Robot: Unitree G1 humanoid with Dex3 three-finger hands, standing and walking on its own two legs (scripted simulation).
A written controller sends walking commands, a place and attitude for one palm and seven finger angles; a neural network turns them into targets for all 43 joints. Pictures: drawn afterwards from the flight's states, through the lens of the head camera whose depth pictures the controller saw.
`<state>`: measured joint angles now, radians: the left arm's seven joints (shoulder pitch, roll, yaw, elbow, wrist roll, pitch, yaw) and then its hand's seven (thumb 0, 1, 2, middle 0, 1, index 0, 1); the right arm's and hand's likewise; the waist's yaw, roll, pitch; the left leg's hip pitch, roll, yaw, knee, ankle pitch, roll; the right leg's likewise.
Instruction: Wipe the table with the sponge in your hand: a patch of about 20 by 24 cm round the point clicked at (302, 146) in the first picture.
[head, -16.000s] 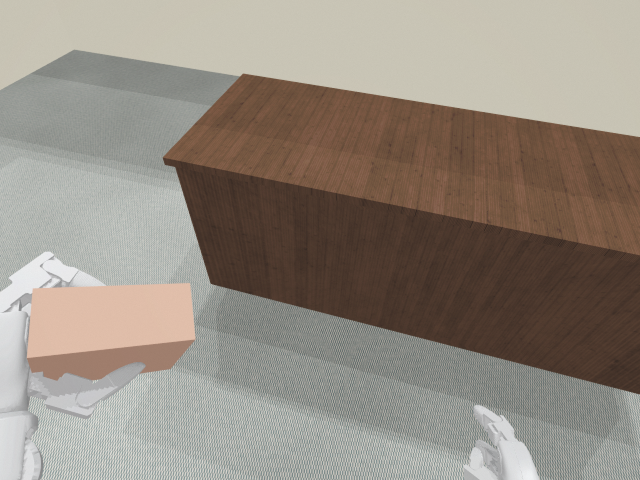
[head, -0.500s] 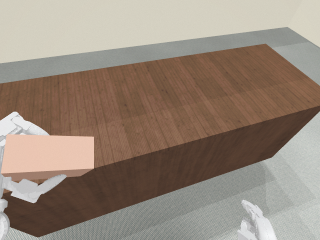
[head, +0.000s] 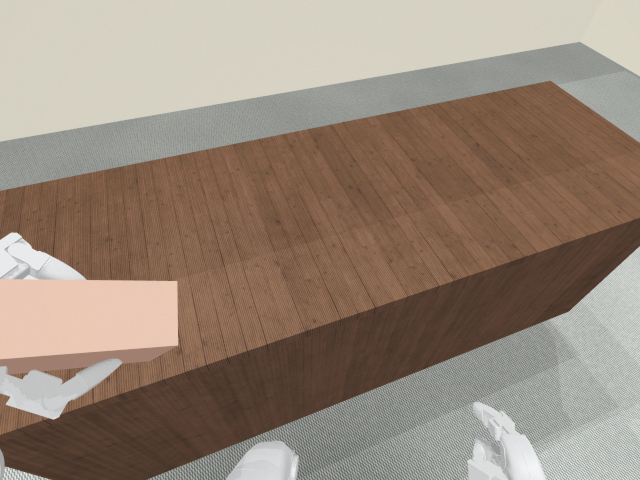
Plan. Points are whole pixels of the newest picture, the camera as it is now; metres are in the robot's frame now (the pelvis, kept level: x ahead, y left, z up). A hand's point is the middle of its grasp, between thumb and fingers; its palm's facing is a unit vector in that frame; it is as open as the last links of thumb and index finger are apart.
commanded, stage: shuffle to correct the standing spot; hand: left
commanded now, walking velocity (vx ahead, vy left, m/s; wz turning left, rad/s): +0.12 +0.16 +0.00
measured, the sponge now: (115, 327) +0.22 +0.21 +0.15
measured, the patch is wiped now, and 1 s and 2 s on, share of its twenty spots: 0.00 0.00 0.00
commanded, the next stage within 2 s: come to a stop and stand still in 0.28 s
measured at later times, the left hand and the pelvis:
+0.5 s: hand out of the picture +0.24 +0.36 +0.17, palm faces +0.37 -0.85 -0.38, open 10.0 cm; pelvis +0.02 +0.12 +0.01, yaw -1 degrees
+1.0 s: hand out of the picture +0.25 +0.34 +0.17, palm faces +0.26 -0.89 -0.37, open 10.0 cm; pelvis +0.02 +0.12 +0.02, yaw -4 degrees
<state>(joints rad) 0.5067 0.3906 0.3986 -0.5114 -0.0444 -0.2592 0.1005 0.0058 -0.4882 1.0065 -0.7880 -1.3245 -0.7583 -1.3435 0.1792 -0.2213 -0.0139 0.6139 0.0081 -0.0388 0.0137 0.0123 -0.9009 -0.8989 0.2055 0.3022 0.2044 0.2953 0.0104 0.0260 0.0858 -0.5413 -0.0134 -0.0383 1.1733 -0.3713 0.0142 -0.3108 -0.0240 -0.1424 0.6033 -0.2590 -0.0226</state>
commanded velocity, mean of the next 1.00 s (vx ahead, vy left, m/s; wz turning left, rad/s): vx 0.05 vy -0.03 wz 0.00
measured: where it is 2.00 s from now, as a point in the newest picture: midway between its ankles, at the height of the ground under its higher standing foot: outside the picture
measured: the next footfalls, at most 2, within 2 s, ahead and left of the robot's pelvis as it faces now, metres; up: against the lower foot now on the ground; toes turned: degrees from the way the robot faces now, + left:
left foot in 0.14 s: +0.06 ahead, +0.19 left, +0.00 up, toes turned -7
right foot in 0.74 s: +0.07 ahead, +0.02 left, +0.00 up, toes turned -3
